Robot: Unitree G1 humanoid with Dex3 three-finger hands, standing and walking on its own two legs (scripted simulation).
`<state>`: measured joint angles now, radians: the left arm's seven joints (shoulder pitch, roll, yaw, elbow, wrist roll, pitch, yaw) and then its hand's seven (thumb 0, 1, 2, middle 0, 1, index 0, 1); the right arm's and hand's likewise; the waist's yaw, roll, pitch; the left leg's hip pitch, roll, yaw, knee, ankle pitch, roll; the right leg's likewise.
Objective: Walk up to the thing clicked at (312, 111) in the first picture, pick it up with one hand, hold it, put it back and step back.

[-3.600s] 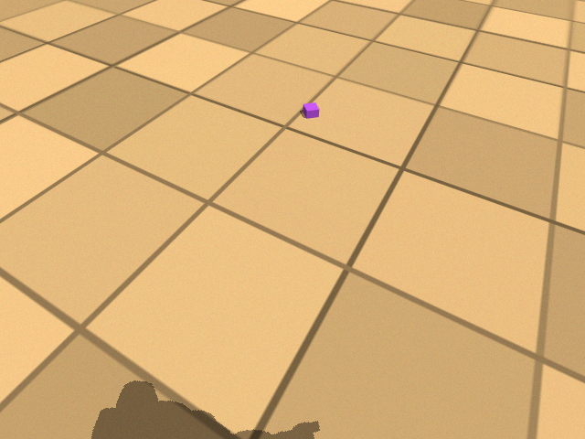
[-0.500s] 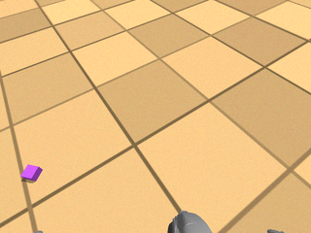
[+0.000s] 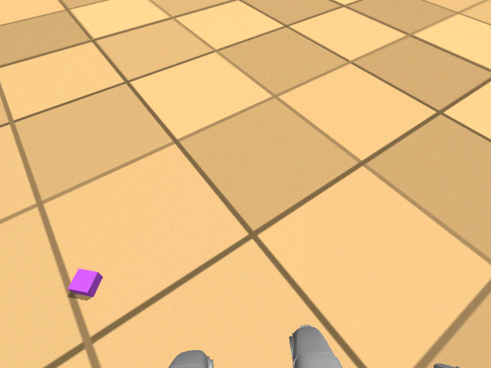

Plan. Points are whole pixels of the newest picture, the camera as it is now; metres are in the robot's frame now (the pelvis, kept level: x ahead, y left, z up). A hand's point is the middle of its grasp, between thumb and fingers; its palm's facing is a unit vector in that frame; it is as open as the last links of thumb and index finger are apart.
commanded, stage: walk up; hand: left
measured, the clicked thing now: (85, 282) +0.49 +0.63 -0.70
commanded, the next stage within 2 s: none
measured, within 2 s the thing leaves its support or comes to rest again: neither
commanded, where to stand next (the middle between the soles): +0.07 +0.51 m, yaw -13 degrees
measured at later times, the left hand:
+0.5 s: hand out of the picture +0.12 +0.50 -0.08, palm faces -0.07 -0.78 -0.62, open 7.4 cm
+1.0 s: hand out of the picture +0.11 +0.68 -0.12, palm faces -0.20 -0.82 -0.53, open 7.4 cm
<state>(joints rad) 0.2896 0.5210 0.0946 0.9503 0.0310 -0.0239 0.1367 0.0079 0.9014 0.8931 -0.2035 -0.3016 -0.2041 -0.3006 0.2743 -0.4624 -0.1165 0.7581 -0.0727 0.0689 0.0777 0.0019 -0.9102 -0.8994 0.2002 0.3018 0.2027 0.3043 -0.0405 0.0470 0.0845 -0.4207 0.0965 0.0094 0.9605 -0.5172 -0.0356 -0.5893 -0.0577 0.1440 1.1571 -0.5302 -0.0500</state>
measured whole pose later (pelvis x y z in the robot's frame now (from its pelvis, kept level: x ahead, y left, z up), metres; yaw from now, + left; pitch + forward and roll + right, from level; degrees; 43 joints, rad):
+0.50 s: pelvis +0.02 +0.19 +0.01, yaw -4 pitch -3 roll -1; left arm 0.28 0.42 0.06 0.81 0.04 -0.06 0.10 0.00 0.90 0.89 -0.21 -0.30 -0.21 -0.30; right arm 0.24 -0.49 -0.12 0.69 -0.07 0.12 0.09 0.00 -0.91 -0.90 0.20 0.30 0.21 0.30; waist -0.01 0.14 0.11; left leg -0.55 0.11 -0.12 1.22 -0.43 0.00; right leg -0.48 -0.11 0.00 0.78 -0.27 0.00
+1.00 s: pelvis +0.01 +0.41 +0.01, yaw -9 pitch -2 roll -3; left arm 0.29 0.37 0.03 0.85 0.01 -0.06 0.12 0.00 0.90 0.89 -0.21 -0.30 -0.21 -0.30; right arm 0.30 -0.43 -0.11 0.69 -0.07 0.12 0.04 0.01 -0.91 -0.90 0.20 0.30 0.21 0.30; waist -0.05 0.12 0.20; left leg -0.48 -0.04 0.02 1.07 -0.53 0.02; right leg -0.43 0.04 -0.10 0.78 -0.31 -0.05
